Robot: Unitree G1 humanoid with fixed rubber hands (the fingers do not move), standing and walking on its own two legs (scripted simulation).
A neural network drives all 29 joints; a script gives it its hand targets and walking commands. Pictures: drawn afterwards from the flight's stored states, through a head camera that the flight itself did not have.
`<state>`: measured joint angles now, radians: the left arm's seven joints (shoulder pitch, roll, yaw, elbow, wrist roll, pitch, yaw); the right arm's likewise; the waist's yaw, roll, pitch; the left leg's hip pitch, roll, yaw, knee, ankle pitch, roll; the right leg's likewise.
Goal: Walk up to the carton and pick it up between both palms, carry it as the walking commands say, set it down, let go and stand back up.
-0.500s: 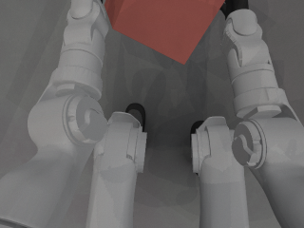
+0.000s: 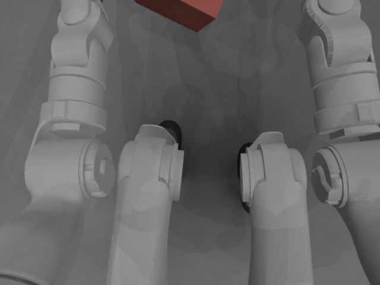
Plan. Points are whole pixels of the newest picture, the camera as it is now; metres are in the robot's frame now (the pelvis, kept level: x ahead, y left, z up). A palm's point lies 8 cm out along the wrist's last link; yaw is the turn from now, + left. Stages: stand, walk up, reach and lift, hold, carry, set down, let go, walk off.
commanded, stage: set down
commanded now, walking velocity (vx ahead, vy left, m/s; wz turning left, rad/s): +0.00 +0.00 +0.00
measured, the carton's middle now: out of the picture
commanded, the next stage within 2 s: let go in 1.04 s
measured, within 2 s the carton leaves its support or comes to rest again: rests again in 0.12 s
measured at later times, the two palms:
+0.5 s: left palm out of the picture +0.53 +0.21 -0.01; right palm out of the picture +0.56 -0.11 -0.02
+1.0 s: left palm out of the picture +0.52 +0.21 +0.12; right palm out of the picture +0.56 -0.12 +0.13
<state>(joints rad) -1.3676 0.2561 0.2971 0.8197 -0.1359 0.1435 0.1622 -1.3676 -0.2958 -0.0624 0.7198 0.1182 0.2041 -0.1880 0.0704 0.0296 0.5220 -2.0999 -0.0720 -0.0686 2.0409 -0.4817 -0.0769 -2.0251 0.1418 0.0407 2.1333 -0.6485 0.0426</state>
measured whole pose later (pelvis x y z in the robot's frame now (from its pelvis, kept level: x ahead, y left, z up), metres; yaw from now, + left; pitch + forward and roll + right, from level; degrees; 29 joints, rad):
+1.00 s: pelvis +0.02 +0.01 +0.23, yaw -1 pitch +26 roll -1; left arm -1.11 0.23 0.23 0.53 -0.12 0.39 0.14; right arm -1.21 -0.30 -0.10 0.62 0.08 0.39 -0.13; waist 0.07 0.02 0.42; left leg -1.36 -0.03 -0.07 1.26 -0.34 -0.04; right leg -1.30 0.11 0.09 1.30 -0.45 0.04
